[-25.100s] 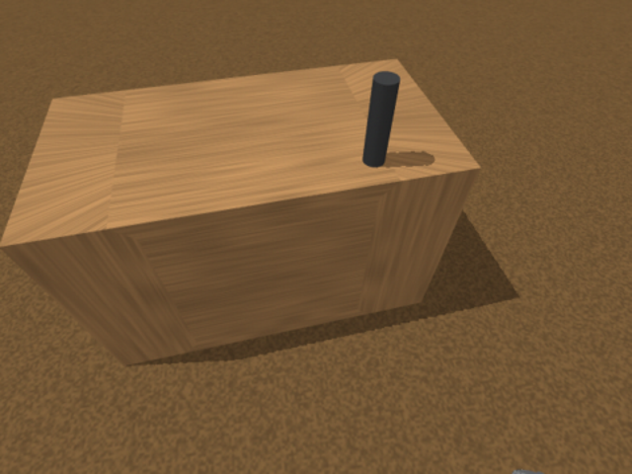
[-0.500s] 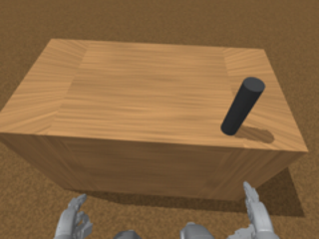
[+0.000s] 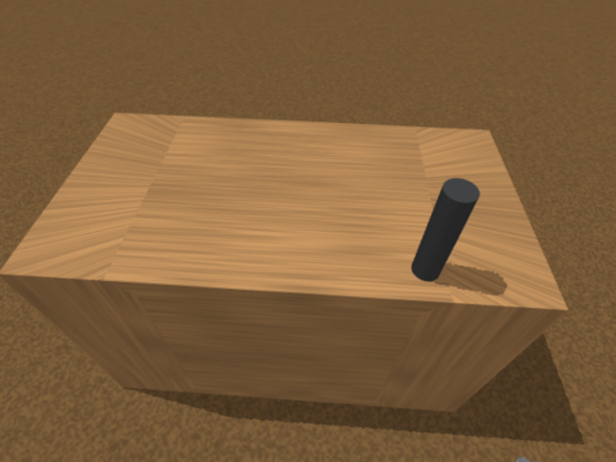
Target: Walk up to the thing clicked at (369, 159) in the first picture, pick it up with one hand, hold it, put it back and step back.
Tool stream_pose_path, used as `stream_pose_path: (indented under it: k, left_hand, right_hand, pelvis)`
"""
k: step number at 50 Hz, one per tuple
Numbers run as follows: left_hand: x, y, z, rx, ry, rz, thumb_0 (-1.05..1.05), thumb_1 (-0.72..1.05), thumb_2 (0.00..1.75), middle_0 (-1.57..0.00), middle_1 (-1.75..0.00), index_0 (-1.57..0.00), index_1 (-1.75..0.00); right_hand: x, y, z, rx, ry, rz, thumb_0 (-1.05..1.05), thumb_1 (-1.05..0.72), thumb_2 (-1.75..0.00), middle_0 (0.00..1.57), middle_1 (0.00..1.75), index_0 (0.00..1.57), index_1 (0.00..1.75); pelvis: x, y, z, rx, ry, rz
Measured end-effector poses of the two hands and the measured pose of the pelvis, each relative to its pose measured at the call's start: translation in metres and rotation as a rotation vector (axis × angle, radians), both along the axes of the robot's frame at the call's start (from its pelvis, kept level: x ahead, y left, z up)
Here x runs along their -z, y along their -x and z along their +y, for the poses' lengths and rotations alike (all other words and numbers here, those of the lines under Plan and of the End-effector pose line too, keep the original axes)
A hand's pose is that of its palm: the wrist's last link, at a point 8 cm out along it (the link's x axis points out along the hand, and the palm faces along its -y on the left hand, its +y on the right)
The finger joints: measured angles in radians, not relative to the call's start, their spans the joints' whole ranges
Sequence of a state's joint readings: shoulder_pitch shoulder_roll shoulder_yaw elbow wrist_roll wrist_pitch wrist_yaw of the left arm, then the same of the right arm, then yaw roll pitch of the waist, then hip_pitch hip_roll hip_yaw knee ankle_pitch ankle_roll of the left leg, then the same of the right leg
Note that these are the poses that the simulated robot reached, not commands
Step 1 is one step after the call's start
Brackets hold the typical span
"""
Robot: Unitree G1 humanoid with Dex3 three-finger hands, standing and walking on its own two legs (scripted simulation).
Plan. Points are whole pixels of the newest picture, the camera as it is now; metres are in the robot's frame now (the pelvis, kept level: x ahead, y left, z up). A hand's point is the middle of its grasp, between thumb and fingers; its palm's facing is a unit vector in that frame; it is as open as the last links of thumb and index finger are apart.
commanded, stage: home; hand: right
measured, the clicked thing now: (441, 234) +0.46 -0.22 -0.01
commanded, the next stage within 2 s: stand in 1.44 s
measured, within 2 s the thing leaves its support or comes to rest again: neither
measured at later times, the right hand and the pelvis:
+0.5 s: hand out of the picture +0.03 -0.26 -0.15, palm faces -0.03 +0.93 -0.36, open 17.4 cm; pelvis -0.01 +0.00 +0.01, yaw +0 degrees
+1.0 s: hand out of the picture +0.08 -0.25 -0.14, palm faces -0.02 +0.93 -0.36, open 17.3 cm; pelvis +0.01 +0.00 +0.01, yaw +0 degrees
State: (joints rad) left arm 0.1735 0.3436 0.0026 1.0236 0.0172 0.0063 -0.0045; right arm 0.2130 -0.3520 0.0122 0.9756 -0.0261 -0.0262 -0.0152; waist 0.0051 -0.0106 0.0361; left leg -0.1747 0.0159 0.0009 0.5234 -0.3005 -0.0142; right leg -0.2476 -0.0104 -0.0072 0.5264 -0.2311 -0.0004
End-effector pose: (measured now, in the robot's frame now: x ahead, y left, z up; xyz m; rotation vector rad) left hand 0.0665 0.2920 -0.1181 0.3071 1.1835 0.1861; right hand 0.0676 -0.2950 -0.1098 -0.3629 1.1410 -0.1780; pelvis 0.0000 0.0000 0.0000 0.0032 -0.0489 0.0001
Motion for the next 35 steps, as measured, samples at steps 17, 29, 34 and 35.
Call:
stream_pose_path:
  k: [17,29,34,35]
  left_hand:
    - [-0.003,0.016,-0.004,-0.014,0.008,0.053,0.00,0.90,0.90,-0.20,-0.30,-0.20,-0.30]
    - [-0.004,0.015,0.002,-0.024,0.000,0.085,0.00,0.90,0.90,-0.20,-0.30,-0.20,-0.30]
    - [-0.004,0.010,0.002,-0.025,0.002,0.085,0.00,0.90,0.90,-0.20,-0.30,-0.20,-0.30]
    - [-0.004,0.008,0.002,-0.024,0.002,0.084,0.00,0.90,0.90,-0.20,-0.30,-0.20,-0.30]
  right_hand:
    - [-0.001,0.039,-0.009,0.058,-0.003,0.114,0.00,0.54,-0.06,0.06,0.05,0.06,0.06]
    - [0.000,0.031,-0.005,0.063,-0.009,0.125,0.00,0.52,-0.07,0.06,0.05,0.06,0.06]
    - [0.000,0.019,-0.002,0.055,-0.015,0.113,0.00,0.52,-0.07,0.06,0.05,0.06,0.06]
    - [0.000,0.017,-0.001,0.053,-0.016,0.111,0.00,0.51,-0.07,0.06,0.05,0.06,0.06]
  pelvis:
    - [-0.009,0.010,-0.004,0.001,0.001,-0.009]
    - [-0.011,0.003,0.000,0.002,0.001,-0.001]
    - [-0.011,-0.001,0.001,0.002,0.002,0.003]
    - [-0.011,-0.002,0.001,0.001,0.002,0.004]
